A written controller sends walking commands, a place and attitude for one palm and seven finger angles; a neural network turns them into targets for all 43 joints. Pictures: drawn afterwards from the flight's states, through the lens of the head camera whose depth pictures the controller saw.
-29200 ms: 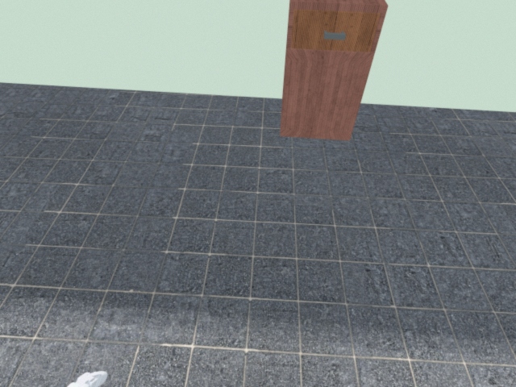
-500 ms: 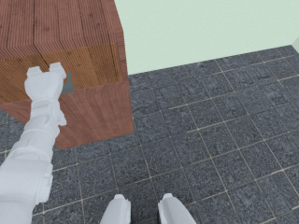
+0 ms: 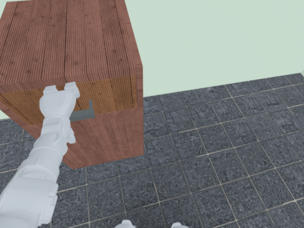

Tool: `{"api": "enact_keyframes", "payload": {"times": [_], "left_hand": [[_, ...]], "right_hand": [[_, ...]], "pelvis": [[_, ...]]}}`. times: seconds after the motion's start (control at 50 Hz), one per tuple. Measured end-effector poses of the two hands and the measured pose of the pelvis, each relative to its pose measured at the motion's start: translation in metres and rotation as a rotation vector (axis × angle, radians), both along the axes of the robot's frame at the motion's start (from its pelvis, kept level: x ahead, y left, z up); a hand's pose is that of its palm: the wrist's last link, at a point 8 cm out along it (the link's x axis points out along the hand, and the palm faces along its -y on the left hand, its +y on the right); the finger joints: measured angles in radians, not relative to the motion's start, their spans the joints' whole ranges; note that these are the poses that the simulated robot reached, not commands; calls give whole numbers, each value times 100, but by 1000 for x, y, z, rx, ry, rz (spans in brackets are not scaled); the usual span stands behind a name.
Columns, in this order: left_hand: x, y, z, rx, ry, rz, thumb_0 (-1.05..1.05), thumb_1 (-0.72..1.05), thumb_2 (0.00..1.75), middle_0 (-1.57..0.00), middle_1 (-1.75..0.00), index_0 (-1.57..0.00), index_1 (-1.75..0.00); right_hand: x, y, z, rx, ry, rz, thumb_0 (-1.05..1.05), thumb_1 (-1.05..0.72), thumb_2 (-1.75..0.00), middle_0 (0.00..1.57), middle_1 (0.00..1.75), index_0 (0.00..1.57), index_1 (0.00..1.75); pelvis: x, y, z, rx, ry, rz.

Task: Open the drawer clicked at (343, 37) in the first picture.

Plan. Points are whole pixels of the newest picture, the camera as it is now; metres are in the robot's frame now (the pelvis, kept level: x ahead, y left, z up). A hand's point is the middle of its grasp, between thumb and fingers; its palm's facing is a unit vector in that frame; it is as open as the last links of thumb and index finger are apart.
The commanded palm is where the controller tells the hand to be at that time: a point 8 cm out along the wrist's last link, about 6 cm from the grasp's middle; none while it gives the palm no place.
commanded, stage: lift the fingers back up to retry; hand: left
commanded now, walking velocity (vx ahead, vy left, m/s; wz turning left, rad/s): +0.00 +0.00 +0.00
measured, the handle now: (77, 110) +0.49 +0.24 -0.06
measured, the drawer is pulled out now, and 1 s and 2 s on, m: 0.00 0.00 0.00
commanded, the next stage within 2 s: re-aim the fingers above the handle in 0.02 s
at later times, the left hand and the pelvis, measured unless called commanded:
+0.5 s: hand (66, 118) +0.42 +0.25 -0.01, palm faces -0.08 -0.07 -0.99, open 13.9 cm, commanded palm +0.41 +0.24 +0.05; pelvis -0.01 +0.00 +0.00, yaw +1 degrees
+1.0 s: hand (72, 117) +0.43 +0.23 -0.01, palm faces -0.07 -0.07 -1.00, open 13.9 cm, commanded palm +0.41 +0.24 +0.05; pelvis -0.01 -0.01 +0.00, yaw +1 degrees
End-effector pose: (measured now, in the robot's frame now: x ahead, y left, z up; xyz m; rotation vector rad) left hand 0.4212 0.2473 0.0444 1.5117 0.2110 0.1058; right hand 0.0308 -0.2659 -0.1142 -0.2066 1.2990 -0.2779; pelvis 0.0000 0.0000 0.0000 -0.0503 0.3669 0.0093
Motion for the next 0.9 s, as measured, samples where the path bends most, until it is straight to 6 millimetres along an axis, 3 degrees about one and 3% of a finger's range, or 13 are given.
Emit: {"api": "enact_keyframes", "payload": {"times": [0.18,0.38,0.6,0.7,0.82,0.9], "left_hand": [[-8,-4,-3,-7,-27,-9,0,-49,30,-32,-120,-32,-120],[-14,21,1,38,11,68,0,-49,30,-32,-120,-31,-120],[-7,-18,1,-17,-44,-67,0,-49,30,-32,-120,-32,-120],[-4,-7,6,45,-80,14,0,-49,30,-32,-120,-32,-120],[-16,13,5,63,29,116,0,-49,30,-32,-120,-31,-120],[-19,7,2,21,76,56,0,-49,30,-32,-120,-31,-120]], "right_hand": [[12,6,-4,23,-16,18,0,-91,-89,20,30,20,30],[4,0,-3,12,-5,17,1,-91,-89,20,30,20,30],[-12,-8,-2,-20,4,0,1,-91,-89,20,30,20,30],[-21,-8,-8,2,15,-10,1,-91,-89,20,30,20,30],[-27,-3,-9,36,32,-16,1,-91,-89,20,30,20,30],[-26,-4,-3,16,24,-12,1,-91,-89,20,30,20,30]], "pelvis": [[1,1,0,1,-2,2],[-4,-3,0,3,-10,5],[-10,-5,-4,3,-7,6],[-15,-6,-6,8,3,-10],[-14,-9,-1,13,-12,-9],[-13,-11,2,11,-23,5]]}}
